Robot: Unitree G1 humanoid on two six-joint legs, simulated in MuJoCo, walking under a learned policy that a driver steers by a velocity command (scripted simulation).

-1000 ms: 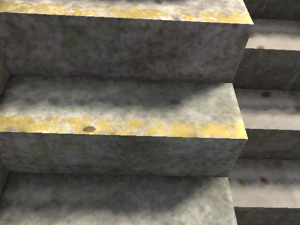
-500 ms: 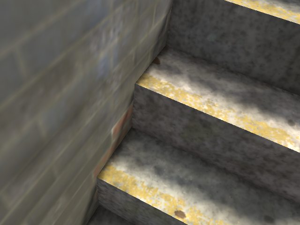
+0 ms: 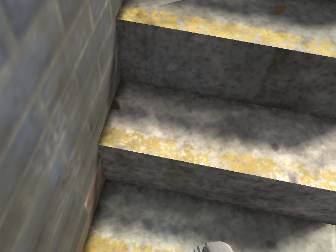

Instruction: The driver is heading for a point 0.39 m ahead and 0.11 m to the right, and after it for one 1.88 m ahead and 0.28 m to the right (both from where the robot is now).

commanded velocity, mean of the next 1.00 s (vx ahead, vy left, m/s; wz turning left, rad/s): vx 0.48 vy -0.06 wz -0.42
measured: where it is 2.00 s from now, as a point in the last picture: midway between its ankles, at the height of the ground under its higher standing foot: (239, 127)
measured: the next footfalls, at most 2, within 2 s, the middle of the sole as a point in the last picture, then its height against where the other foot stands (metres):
right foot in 0.18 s outside the picture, level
left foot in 0.64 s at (166, 225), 0.22 m higher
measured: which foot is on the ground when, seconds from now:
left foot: down 0.00-0.16, up 0.18-0.62, down 0.64-1.00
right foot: up 0.00-0.16, down 0.18-0.66, up 0.68-1.00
